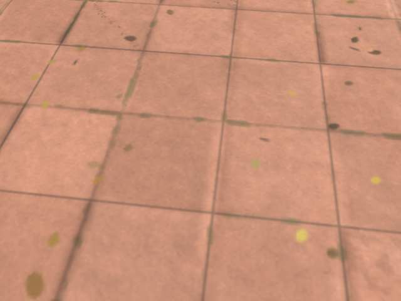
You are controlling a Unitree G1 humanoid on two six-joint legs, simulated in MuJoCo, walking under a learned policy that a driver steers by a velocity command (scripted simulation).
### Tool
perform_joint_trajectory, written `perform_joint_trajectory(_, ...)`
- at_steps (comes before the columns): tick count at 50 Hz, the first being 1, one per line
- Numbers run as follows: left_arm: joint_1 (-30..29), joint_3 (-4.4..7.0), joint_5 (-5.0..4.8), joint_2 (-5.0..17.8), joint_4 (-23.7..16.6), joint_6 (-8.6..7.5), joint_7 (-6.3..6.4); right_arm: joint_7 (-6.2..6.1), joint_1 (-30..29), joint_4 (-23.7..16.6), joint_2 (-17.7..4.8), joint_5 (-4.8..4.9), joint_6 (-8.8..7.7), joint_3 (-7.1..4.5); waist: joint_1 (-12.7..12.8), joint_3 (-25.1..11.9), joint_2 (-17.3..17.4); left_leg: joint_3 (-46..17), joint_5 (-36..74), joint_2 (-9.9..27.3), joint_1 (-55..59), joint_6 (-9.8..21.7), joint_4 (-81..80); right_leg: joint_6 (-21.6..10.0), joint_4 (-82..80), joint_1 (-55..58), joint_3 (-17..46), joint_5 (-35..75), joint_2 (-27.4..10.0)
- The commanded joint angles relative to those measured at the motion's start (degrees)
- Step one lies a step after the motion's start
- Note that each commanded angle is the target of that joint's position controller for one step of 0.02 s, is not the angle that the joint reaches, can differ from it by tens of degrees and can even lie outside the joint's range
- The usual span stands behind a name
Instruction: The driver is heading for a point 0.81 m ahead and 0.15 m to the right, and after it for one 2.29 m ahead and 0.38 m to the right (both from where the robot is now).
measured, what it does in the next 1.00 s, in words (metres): walks ahead, turning right: left foot, then right foot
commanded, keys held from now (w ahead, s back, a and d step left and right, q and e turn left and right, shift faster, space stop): w+e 0.58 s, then w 0.42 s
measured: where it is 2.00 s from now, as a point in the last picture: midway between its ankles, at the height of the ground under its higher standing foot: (271, 211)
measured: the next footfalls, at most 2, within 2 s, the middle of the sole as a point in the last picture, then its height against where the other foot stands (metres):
left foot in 0.50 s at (186, 299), level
right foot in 1.00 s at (276, 258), level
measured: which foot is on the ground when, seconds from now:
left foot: up 0.00-0.48, down 0.50-1.00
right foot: down 0.00-0.52, up 0.54-0.98, down 1.00-1.00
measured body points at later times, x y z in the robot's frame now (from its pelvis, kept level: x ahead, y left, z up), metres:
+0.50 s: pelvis +0.28 +0.01 +0.01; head +0.31 +0.00 +0.46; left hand +0.33 +0.29 -0.12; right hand +0.43 -0.28 -0.07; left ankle +0.43 +0.08 -0.72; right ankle +0.11 -0.05 -0.72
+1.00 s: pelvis +0.51 -0.09 +0.01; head +0.53 -0.12 +0.46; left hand +0.81 +0.00 -0.07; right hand +0.34 -0.30 -0.13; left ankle +0.43 +0.08 -0.71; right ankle +0.56 -0.21 -0.72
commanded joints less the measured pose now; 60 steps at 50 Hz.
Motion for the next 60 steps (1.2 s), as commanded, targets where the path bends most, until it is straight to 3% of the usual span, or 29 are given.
perform_joint_trajectory(1, 21.3, 5.88, 0.54, 17.6, 2.3, 0.00, 1.90, 1.17, 1.7, -7.7, -4.6, 0.90, -0.75, -1.03, 7.3, -16.6, -13.5, -2.5, 6.5, -0.3, -37.5, -0.6, 53.0, -15.9, -7.5, 43.7, 37.7, -3.2, -19.9)
perform_joint_trajectory(2, 21.0, 5.78, -2.04, 16.7, 2.3, 0.51, 1.70, 1.41, -5.0, -9.3, -8.6, 0.28, -1.49, -1.84, 9.2, -18.6, -6.1, -15.8, 0.0, -2.4, -45.9, -0.3, 59.2, -17.6, -14.5, 45.1, 49.3, -1.8, -21.5)
perform_joint_trajectory(3, 17.2, 5.41, -2.18, 15.1, 2.2, 0.66, 2.13, 1.71, -8.3, -11.0, -8.1, 0.72, -2.35, -1.48, 7.5, -10.0, -3.3, -17.6, 5.8, 1.7, -49.5, 0.1, 56.0, -15.5, -15.9, 38.4, 40.3, 0.7, -20.7)
perform_joint_trajectory(4, 14.9, 4.61, -2.07, 11.7, 2.2, 0.61, 2.23, 1.69, -8.3, -11.0, -8.0, 0.82, -2.84, -1.34, 5.3, -5.5, 1.2, -16.9, 9.1, 3.8, -47.1, -0.1, 50.5, -12.9, -17.2, 30.9, 35.2, 5.6, -18.7)
perform_joint_trajectory(5, 12.6, 4.09, -2.04, 9.8, 2.0, 0.36, 2.41, 1.59, -8.1, -10.7, -7.8, 0.32, -2.35, -1.45, 2.9, -2.4, 2.9, -16.8, 9.6, 5.1, -43.9, -0.7, 46.3, -10.7, -18.1, 24.7, 30.5, 10.5, -15.8)
perform_joint_trajectory(7, 11.0, 3.38, -2.34, 8.4, 1.8, -0.49, 2.54, 1.80, -6.3, -10.7, -6.8, -1.16, 0.03, -1.24, 0.3, -2.6, 1.4, -16.5, 9.4, 5.9, -38.1, -2.5, 40.9, -9.2, -19.5, 18.4, 25.0, 15.6, -12.1)
perform_joint_trajectory(10, 12.9, 3.95, -2.34, 10.8, 2.2, -1.58, 2.36, 2.28, -8.7, -12.3, -5.5, -1.36, 1.74, -0.90, 0.2, -2.1, -0.3, -14.4, 12.4, 5.9, -38.2, -4.5, 33.5, -8.6, -20.8, 15.1, 22.0, 17.5, -9.3)
perform_joint_trajectory(15, 17.9, 4.28, -2.37, 11.3, 2.5, -1.24, 2.26, 2.67, -20.3, -16.4, -5.5, -0.75, 1.77, -0.49, 4.8, -0.7, -3.1, -13.9, 24.4, 4.9, -41.5, -5.6, 18.1, -5.1, -20.3, 18.4, 22.5, 14.7, -7.1)
perform_joint_trajectory(20, 20.9, 4.51, -1.44, 12.2, 2.3, -0.89, 2.82, 2.86, -26.8, -19.3, -6.6, -0.07, 0.78, -0.17, 7.2, -1.1, -4.0, -14.5, 24.9, 2.1, -40.4, -4.5, 9.2, -4.0, -15.3, 24.7, 26.2, 20.3, -8.8)
perform_joint_trajectory(22, 18.5, 4.75, -1.19, 13.2, 1.2, -0.95, 3.24, 2.71, -23.7, -19.0, -8.1, 0.08, 0.27, -0.55, 4.9, -1.5, -4.8, -15.5, 21.9, 1.2, -33.7, -3.2, 4.9, -2.2, -12.8, 23.7, 28.2, 21.2, -9.5)
perform_joint_trajectory(24, 15.2, 4.86, -1.31, 14.0, 0.2, -1.37, 2.94, 1.87, -13.0, -16.0, -10.3, 0.06, -0.54, -1.60, -0.6, -5.3, -3.6, -14.5, 19.2, -1.1, -17.9, -1.1, 0.0, 0.2, -3.2, 19.7, 27.7, 26.3, -7.0)
perform_joint_trajectory(25, 15.1, 4.25, -1.93, 11.9, -0.3, -1.92, 2.37, 1.07, -5.2, -14.6, -13.2, -0.81, -1.35, -2.56, -4.2, -10.7, 1.0, -19.8, 16.3, 4.6, -5.9, 1.1, -2.6, 1.8, 9.3, 14.8, 24.1, 21.4, -2.9)
perform_joint_trajectory(26, 17.4, 2.76, -3.26, 6.3, -2.3, -2.31, 2.29, 0.13, 1.7, -15.0, -17.9, -2.15, -1.26, -3.56, -5.3, -19.1, 9.5, -37.8, 4.1, 20.4, 8.0, 4.5, -5.6, 3.5, 26.0, 3.7, 17.2, -2.6, 2.6)
perform_joint_trajectory(27, 21.2, 2.74, -2.68, 7.4, -3.8, -1.89, 2.27, 0.28, -1.2, -14.5, -19.8, -1.39, -0.16, -4.35, -0.8, -20.7, 19.8, -60.1, 0.0, 26.7, 9.4, 9.8, -12.8, 3.9, 34.8, -8.3, 13.2, -23.8, 5.8)
perform_joint_trajectory(28, 19.9, 3.13, -1.30, 10.5, -1.3, -0.74, 2.69, 0.60, -5.9, -15.9, -13.5, -1.00, 0.38, -3.27, 0.4, -11.5, 7.6, -53.4, -5.9, 24.7, 1.7, 9.4, -12.4, 3.6, 38.9, -11.3, 14.1, -18.9, 0.2)
perform_joint_trajectory(29, 16.1, 3.12, -0.92, 10.3, -1.3, -0.48, 1.98, 0.86, -8.7, -16.2, -9.4, -0.47, 0.39, -2.26, 0.2, -5.7, 2.2, -43.8, -1.5, 21.1, -5.2, 8.2, -13.2, 4.0, 37.4, -10.3, 13.2, -14.2, -1.4)
perform_joint_trajectory(31, 14.2, 2.76, -0.09, 8.2, -2.0, 0.16, 0.94, 1.03, -8.7, -14.6, -7.3, -0.42, -0.24, -1.51, 1.5, -2.0, 5.2, -31.5, 12.5, 16.0, -12.2, 6.5, -15.3, 5.0, 32.7, -7.3, 12.6, -10.9, -3.9)
perform_joint_trajectory(36, 10.8, 1.87, 0.03, 6.4, -3.2, 1.04, -0.08, 2.26, -4.6, -11.1, -8.3, 0.43, -2.57, -1.99, 2.1, -1.9, 5.8, -21.9, 28.0, 14.5, -12.0, 8.4, -17.9, 6.5, 28.0, -9.4, 12.8, -5.3, -3.4)
perform_joint_trajectory(41, -0.3, 0.12, -0.06, 4.4, -6.4, 0.39, -0.88, 2.57, -2.3, -8.6, -8.6, 0.72, -2.11, -2.16, 0.3, 0.1, 5.5, -14.1, 31.3, 11.8, -12.6, 7.6, -19.4, 7.8, 10.8, -7.2, 7.5, 3.4, -4.6)
perform_joint_trajectory(45, -5.0, -0.40, -0.21, 4.9, -7.8, -0.06, -0.63, 2.50, 2.0, -5.9, -10.4, 0.75, -1.43, -2.65, -0.9, 0.7, 6.0, -13.9, 35.5, 13.7, -9.5, 7.0, -17.2, 6.0, 2.4, -2.2, 3.5, 1.8, -4.4)
perform_joint_trajectory(47, -3.7, -0.19, 0.04, 5.7, -7.5, -0.44, -0.06, 2.33, 2.4, -4.8, -11.4, 0.69, -0.78, -2.89, 0.1, 0.2, 6.0, -13.8, 42.6, 14.7, -6.9, 6.6, -13.2, 4.3, -0.5, 1.2, 2.5, -2.0, -3.1)
perform_joint_trajectory(49, 8.3, 0.84, 0.91, 7.1, -3.1, -1.45, 0.87, 2.17, 2.7, -4.0, -10.7, 1.07, -0.18, -2.52, 5.5, -6.2, 2.8, -10.0, 52.9, 11.5, -8.7, 4.8, 2.9, 1.8, -6.5, 17.7, 1.6, -1.1, -0.3)
perform_joint_trajectory(50, 18.5, 2.07, 1.93, 10.8, -0.7, -1.91, 1.63, 2.16, 1.8, -5.7, -8.6, 1.17, -0.27, -1.73, 9.7, -13.1, -1.8, -8.0, 39.7, 9.0, -17.9, 3.3, 17.5, -0.8, -7.7, 31.6, 11.9, -6.6, -9.5)
perform_joint_trajectory(51, 22.3, 3.75, 1.75, 17.7, -0.2, -1.62, 2.42, 2.71, 6.1, -8.4, -2.3, 2.04, -0.37, -0.32, 8.0, -19.3, -16.5, -6.0, 2.3, -0.9, -38.8, 0.7, 38.0, -8.1, -13.6, 46.8, 39.5, -9.6, -26.6)
perform_joint_trajectory(52, 20.9, 3.74, -0.93, 15.8, -0.2, -1.04, 2.65, 1.99, 2.2, -7.6, -9.3, 0.48, 0.14, -2.19, 8.8, -17.1, -8.8, -14.1, -1.5, 0.0, -44.5, 1.4, 44.1, -8.6, -16.4, 42.9, 43.2, -8.1, -25.8)
perform_joint_trajectory(53, 16.0, 2.81, -1.13, 12.6, -0.3, -1.14, 2.72, 2.16, -0.9, -8.4, -9.0, 0.89, 0.05, -2.37, 6.4, -9.3, -5.8, -16.0, 3.1, 2.6, -46.0, 2.2, 44.2, -7.0, -16.5, 36.4, 33.4, -4.5, -23.2)
perform_joint_trajectory(54, 12.8, 1.89, -0.89, 9.0, -0.4, -1.61, 2.47, 2.41, -1.8, -8.1, -7.5, 1.39, -0.15, -1.98, 4.7, -5.7, -3.8, -16.3, 6.8, 4.1, -43.5, 2.3, 40.9, -5.1, -18.5, 29.6, 27.0, 0.5, -20.7)
perform_joint_trajectory(56, 10.0, 0.94, -1.06, 5.7, 0.1, -2.55, 2.60, 2.78, 0.0, -6.4, -6.2, 0.41, 1.24, -1.96, 1.6, -2.5, -5.1, -16.5, 9.7, 5.5, -37.9, 1.4, 36.4, -1.4, -22.0, 21.6, 18.3, 4.4, -16.7)
perform_joint_trajectory(60, 11.7, 1.06, -1.40, 6.3, 2.1, -4.33, 2.93, 3.38, -1.3, -6.1, -4.2, -0.09, 2.94, -2.22, -0.3, -0.6, -3.4, -15.8, 14.5, 4.0, -38.0, -0.2, 34.8, -1.4, -22.4, 19.6, 8.8, 29.0, -16.4)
